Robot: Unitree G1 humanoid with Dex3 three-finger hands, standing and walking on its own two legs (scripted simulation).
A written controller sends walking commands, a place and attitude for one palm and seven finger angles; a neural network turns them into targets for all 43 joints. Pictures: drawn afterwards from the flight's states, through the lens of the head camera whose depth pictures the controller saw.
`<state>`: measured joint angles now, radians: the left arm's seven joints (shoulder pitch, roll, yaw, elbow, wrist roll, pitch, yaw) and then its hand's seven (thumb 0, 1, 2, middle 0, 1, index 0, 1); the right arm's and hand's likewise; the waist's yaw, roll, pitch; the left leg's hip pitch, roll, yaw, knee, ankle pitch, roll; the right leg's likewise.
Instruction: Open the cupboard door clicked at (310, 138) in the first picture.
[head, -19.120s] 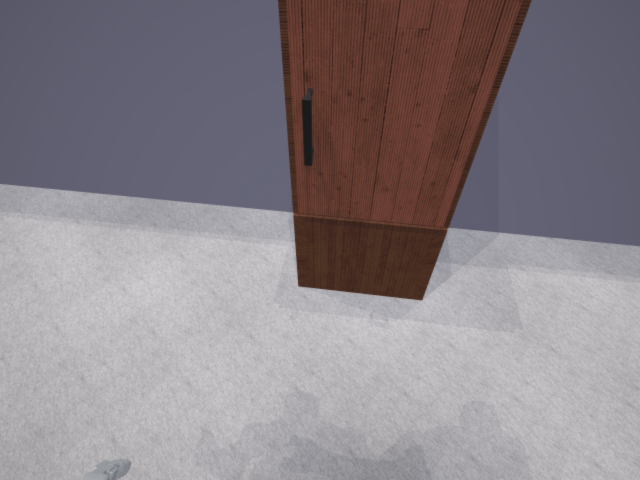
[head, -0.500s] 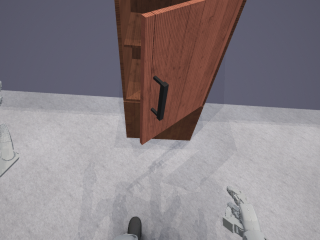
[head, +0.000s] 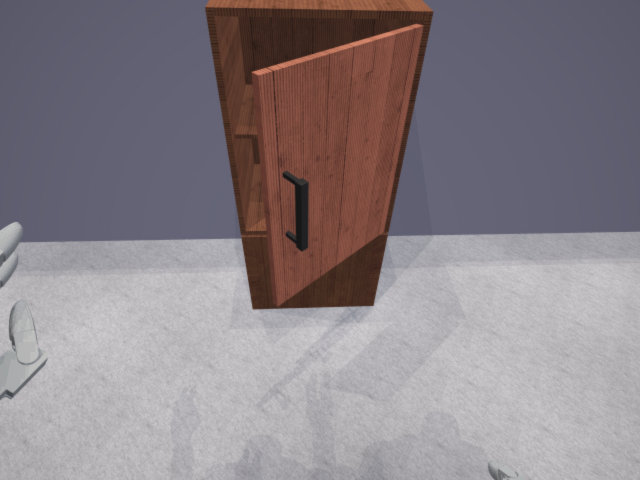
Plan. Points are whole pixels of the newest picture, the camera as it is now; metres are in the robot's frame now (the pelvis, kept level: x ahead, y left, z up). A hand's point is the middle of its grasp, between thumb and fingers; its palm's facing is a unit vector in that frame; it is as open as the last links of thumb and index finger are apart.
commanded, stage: stop stepping back and stand still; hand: left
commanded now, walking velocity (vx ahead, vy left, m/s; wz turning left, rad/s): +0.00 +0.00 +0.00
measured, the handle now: (295, 212) +0.63 +0.09 -0.03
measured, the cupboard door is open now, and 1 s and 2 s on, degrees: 40 40 40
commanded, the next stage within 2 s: let the arm hang, fingers relaxed in 0.60 s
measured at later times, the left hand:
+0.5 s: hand out of the picture +0.15 +0.30 +0.15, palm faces +0.47 -0.77 -0.44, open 7.4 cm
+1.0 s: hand out of the picture +0.02 +0.21 -0.17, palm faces +0.00 -0.99 -0.17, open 7.4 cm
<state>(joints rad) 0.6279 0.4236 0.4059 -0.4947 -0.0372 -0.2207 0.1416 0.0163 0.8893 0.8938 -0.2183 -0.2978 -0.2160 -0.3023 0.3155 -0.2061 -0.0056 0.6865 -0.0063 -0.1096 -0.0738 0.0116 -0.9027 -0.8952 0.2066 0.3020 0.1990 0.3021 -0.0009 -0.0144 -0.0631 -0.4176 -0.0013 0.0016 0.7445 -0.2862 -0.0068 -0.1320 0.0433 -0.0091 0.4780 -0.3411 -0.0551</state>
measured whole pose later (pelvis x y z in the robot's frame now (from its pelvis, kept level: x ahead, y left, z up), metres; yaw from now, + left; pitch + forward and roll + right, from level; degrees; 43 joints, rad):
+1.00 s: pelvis -0.04 +0.03 +0.00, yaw +3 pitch -1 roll -1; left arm 0.24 0.20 -0.02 0.90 0.02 0.06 -0.01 0.02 0.91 0.89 -0.20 -0.29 -0.20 -0.30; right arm 0.17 -0.28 0.00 0.97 -0.03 0.01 0.00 0.01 -0.91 -0.89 0.21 0.30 0.20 0.30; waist -0.02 -0.01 0.06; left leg -0.34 -0.03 -0.01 0.51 -0.16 0.03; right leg -0.19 0.00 -0.05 0.53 -0.32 -0.01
